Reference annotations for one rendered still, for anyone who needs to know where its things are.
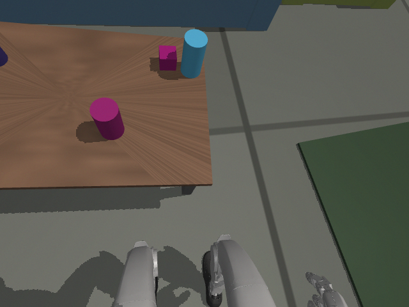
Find sofa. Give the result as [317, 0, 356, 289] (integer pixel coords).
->
[0, 0, 282, 31]

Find right robot hand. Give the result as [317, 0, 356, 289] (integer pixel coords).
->
[305, 272, 348, 307]

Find coffee table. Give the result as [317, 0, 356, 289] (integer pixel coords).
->
[0, 22, 213, 194]

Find right robot foot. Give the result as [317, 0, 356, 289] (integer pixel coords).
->
[203, 251, 222, 307]

